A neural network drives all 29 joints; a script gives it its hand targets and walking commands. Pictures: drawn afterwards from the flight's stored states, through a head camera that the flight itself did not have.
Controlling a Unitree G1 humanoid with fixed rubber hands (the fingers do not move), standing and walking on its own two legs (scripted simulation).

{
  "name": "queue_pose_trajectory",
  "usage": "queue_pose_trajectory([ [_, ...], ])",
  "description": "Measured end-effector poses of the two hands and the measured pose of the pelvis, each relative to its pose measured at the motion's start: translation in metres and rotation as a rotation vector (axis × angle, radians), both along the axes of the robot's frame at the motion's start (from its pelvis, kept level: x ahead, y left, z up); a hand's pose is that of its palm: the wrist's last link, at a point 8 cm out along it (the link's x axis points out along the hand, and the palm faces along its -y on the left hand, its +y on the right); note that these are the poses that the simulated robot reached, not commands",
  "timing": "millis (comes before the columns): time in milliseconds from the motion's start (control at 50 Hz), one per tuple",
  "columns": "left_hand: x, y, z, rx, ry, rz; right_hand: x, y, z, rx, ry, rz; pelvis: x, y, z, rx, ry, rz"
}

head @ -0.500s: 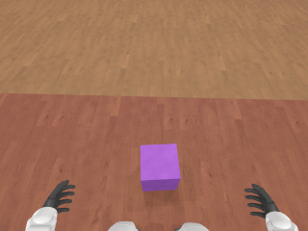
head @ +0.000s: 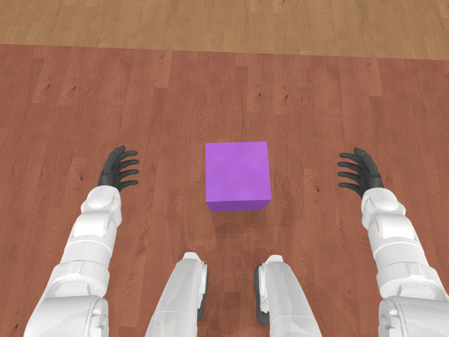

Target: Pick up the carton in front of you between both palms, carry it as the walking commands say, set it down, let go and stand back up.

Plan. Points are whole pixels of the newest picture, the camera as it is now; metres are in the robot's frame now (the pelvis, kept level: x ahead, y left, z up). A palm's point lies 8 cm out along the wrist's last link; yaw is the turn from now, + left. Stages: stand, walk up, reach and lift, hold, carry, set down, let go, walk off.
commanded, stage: reach and lift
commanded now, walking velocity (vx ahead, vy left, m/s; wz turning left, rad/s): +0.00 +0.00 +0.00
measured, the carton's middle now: (236, 179) +0.48 -0.01 -0.57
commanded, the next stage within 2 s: none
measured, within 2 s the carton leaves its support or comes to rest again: neither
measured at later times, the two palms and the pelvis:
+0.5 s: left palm (158, 131) +0.49 +0.18 -0.16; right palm (324, 125) +0.51 -0.20 -0.15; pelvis -0.04 -0.01 -0.05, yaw +0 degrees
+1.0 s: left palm (174, 168) +0.47 +0.19 -0.39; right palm (298, 165) +0.49 -0.20 -0.40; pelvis -0.06 +0.00 -0.24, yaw +1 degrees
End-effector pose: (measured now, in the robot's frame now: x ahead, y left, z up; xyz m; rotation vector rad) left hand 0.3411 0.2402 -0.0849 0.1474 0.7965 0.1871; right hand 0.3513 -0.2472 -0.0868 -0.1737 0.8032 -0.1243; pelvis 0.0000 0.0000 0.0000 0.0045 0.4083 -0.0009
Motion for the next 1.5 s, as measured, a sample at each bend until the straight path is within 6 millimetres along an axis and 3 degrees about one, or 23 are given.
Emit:
queue_pose_trajectory([
  [260,0.088,-0.036,-0.030,-0.067,-0.098,0.033,0.099,0.030,-0.026,0.076,-0.099,0.013,-0.051,-0.004,-0.035,0.009,0.195,-0.005],
  [380,0.129,-0.051,-0.044,-0.089,-0.148,0.042,0.142,0.045,-0.039,0.106,-0.140,0.025,-0.054,-0.006,-0.047,0.011,0.284,-0.003],
  [460,0.144,-0.056,-0.060,-0.088,-0.162,0.040,0.157,0.050,-0.056,0.110,-0.154,0.028,-0.046,-0.007,-0.048,0.012,0.344,-0.002],
  [560,0.145,-0.058,-0.090,-0.090,-0.152,0.042,0.159,0.052,-0.087,0.111,-0.149,0.017,-0.032,-0.007,-0.055,0.014,0.427,-0.003],
  [660,0.139,-0.057,-0.136,-0.090,-0.127,0.050,0.150,0.054,-0.133,0.106,-0.124,0.004,-0.023,-0.006,-0.081,0.014,0.502,-0.002],
  [840,0.128,-0.051,-0.242,-0.084,-0.114,0.052,0.137,0.051,-0.241,0.089,-0.116,-0.009,-0.034,-0.004,-0.166,0.013,0.536,0.007],
  [960,0.127,-0.050,-0.297,-0.086,-0.129,0.042,0.136,0.048,-0.296,0.082,-0.136,-0.007,-0.053,-0.002,-0.226,0.014,0.473,0.010],
  [1120,0.129,-0.056,-0.347,-0.096,-0.103,0.039,0.138,0.053,-0.346,0.098,-0.113,-0.013,-0.073,-0.002,-0.280,0.017,0.371,0.011],
  [1300,0.126,-0.060,-0.406,-0.102,-0.059,0.032,0.135,0.059,-0.406,0.098,-0.069,-0.006,-0.077,-0.004,-0.311,0.019,0.281,0.016],
  [1400,0.130,-0.061,-0.420,-0.099,-0.064,0.023,0.138,0.060,-0.420,0.098,-0.075,-0.006,-0.070,-0.005,-0.320,0.018,0.255,0.016],
  [1500,0.140,-0.067,-0.417,-0.105,-0.090,0.010,0.144,0.060,-0.418,0.097,-0.101,-0.002,-0.066,-0.005,-0.326,0.018,0.251,0.017],
])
